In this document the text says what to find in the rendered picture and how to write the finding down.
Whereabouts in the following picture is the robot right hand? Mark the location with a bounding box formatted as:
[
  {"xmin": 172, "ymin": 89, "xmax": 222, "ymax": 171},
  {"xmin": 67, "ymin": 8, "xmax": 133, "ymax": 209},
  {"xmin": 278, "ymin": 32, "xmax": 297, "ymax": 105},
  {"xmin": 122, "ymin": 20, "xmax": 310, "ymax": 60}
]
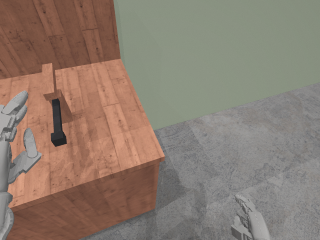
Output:
[{"xmin": 231, "ymin": 194, "xmax": 271, "ymax": 240}]

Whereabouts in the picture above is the left robot forearm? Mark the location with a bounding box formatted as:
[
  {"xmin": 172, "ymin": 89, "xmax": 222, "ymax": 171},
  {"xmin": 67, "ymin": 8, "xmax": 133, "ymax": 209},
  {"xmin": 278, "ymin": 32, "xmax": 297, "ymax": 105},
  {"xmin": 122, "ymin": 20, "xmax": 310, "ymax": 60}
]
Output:
[{"xmin": 0, "ymin": 192, "xmax": 15, "ymax": 240}]

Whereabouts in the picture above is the counter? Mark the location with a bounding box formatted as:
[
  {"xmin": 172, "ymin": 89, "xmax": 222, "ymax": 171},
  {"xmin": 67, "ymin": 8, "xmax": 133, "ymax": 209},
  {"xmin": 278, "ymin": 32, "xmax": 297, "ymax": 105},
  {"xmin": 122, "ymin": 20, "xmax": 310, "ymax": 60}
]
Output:
[{"xmin": 0, "ymin": 0, "xmax": 165, "ymax": 240}]

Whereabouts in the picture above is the robot left hand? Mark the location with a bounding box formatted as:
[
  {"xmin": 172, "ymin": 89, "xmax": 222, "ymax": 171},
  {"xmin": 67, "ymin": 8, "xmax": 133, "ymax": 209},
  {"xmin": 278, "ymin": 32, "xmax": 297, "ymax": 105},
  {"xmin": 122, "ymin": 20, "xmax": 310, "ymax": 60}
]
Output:
[{"xmin": 0, "ymin": 90, "xmax": 42, "ymax": 193}]

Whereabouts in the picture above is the tap lever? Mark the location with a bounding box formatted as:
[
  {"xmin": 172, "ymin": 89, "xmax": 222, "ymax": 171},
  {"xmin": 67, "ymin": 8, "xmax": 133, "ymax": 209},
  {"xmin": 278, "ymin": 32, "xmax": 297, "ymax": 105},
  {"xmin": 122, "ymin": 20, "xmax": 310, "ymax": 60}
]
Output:
[{"xmin": 50, "ymin": 98, "xmax": 67, "ymax": 147}]

